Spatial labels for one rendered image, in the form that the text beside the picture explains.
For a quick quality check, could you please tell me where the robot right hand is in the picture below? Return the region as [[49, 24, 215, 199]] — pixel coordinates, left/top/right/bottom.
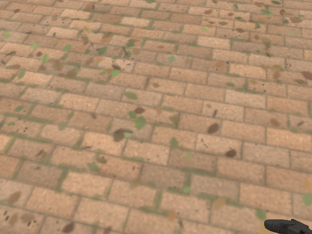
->
[[264, 218, 312, 234]]

